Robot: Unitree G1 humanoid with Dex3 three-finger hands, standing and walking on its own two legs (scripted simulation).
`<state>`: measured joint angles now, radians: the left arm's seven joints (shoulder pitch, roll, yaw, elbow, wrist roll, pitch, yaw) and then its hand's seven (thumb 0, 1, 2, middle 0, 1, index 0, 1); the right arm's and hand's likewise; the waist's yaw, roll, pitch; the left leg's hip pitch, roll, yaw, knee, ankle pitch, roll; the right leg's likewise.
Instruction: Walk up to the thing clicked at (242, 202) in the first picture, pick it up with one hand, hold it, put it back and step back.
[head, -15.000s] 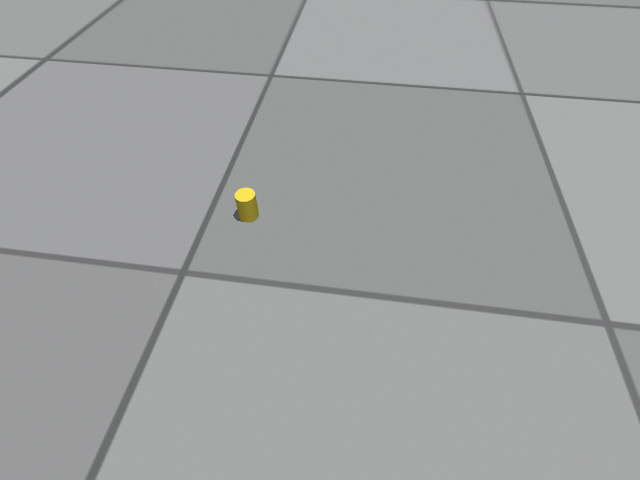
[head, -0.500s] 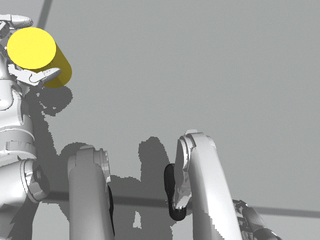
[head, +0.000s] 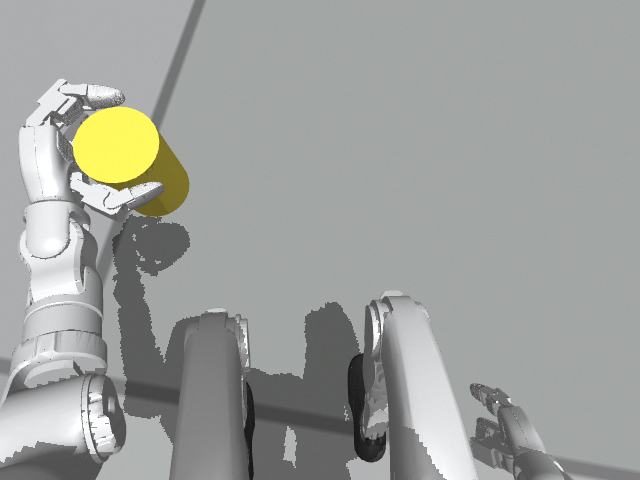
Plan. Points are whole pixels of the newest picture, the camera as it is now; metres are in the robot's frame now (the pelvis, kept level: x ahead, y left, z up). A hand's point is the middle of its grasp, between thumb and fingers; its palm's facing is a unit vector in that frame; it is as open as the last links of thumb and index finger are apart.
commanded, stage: lift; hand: left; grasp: from the side
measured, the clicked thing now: (139, 167) +0.48 +0.20 -0.04
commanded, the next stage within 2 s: hold in 1.60 s
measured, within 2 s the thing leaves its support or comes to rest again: neither
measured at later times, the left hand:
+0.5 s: hand (23, 74) +0.43 +0.20 +0.18, palm faces +0.17 -0.99 -0.03, open 11.7 cm
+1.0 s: hand out of the picture +0.42 +0.19 +0.28, palm faces +0.15 -0.99 -0.02, open 11.7 cm
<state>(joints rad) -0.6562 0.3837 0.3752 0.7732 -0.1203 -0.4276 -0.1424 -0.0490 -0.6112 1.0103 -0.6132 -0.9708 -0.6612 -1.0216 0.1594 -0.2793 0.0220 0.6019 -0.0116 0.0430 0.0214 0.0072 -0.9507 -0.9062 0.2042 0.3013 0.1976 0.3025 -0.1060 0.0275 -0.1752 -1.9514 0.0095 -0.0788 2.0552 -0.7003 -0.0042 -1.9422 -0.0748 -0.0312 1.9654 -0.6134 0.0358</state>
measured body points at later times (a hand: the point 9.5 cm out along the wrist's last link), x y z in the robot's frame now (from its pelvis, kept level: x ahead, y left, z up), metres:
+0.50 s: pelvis +0.04 +0.00 +0.15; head +0.17 +0.03 +0.58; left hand +0.41 +0.25 +0.19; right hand +0.19 -0.25 +0.04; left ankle +0.07 +0.12 -0.41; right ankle +0.10 -0.14 -0.41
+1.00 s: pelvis +0.06 +0.00 +0.24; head +0.15 +0.02 +0.68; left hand +0.41 +0.24 +0.28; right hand +0.20 -0.24 +0.13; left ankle +0.07 +0.12 -0.41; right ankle +0.10 -0.14 -0.41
